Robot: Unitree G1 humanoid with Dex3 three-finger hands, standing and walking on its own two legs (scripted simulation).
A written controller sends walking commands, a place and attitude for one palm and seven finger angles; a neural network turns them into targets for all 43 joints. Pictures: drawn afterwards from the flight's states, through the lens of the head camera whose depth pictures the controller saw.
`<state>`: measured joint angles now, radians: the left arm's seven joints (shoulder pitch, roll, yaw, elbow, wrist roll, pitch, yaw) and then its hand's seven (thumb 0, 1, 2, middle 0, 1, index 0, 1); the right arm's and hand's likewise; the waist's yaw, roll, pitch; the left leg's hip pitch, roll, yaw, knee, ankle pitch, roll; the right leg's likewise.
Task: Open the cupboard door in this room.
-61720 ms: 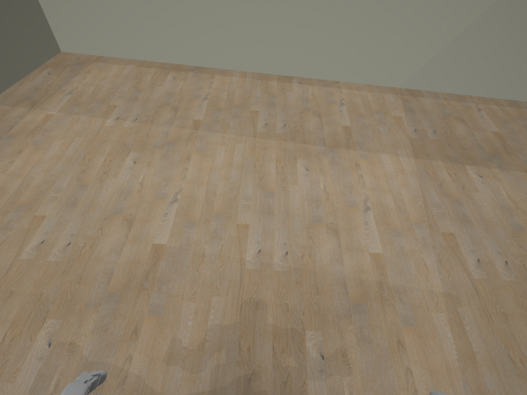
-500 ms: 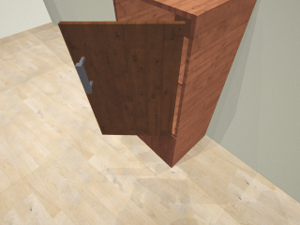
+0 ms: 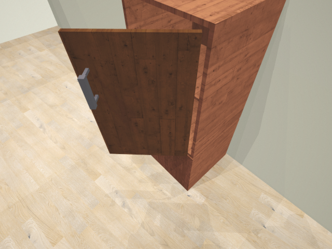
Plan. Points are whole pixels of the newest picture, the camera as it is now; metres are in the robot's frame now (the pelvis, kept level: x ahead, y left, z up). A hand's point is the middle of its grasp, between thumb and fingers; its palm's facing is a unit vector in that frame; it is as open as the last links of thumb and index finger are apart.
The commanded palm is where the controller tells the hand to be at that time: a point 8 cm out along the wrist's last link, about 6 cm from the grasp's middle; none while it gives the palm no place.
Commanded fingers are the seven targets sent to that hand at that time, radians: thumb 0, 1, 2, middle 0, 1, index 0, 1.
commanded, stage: look again from close up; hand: left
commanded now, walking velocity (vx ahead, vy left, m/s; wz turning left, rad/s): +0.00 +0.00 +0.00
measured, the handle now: (90, 89) +0.54 +0.27 +0.07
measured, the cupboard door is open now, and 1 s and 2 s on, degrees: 45 45 45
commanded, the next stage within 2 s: shuffle to correct the standing spot in 0.62 s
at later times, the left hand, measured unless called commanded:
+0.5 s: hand out of the picture -0.01 +0.16 -0.17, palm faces +0.04 -0.98 -0.20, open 7.4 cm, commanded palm none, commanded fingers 0.00 0.90 0.90 -0.20 -0.30 -0.20 -0.30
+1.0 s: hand out of the picture -0.02 +0.19 -0.18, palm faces +0.09 -0.97 -0.21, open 7.4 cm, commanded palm none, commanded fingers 0.00 0.90 0.90 -0.20 -0.30 -0.20 -0.30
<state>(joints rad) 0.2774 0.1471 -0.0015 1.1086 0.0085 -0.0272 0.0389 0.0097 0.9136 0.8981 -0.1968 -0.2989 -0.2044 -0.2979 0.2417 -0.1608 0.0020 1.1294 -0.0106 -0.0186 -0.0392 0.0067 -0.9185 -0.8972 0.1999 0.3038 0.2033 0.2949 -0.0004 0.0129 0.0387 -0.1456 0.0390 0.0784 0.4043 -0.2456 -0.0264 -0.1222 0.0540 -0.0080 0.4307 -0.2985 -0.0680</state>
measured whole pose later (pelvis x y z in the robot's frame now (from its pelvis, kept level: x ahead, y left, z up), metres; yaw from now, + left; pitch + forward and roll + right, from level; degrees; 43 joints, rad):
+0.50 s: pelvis +0.00 -0.01 +0.00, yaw +0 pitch -1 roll +1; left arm 0.30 0.14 0.00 1.11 0.01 -0.03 0.04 0.01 0.91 0.90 -0.20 -0.30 -0.20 -0.30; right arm 0.27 -0.14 0.00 1.15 -0.01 -0.01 -0.04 0.00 -0.91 -0.90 0.20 0.30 0.20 0.29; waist 0.00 0.01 0.04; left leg -0.14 0.05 0.07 0.39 -0.24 -0.04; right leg -0.11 0.07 -0.01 0.41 -0.28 -0.08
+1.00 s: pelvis -0.01 +0.02 +0.00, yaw +1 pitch -1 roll +0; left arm 0.31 0.13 0.02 1.09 0.01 -0.02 0.04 0.01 0.90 0.90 -0.20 -0.30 -0.21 -0.30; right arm 0.29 -0.16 -0.02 1.12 -0.01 0.02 -0.03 0.00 -0.91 -0.90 0.20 0.30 0.20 0.29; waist 0.02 0.01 0.04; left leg -0.19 0.02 0.07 0.48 -0.27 -0.01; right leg -0.14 0.04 -0.02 0.46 -0.31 -0.05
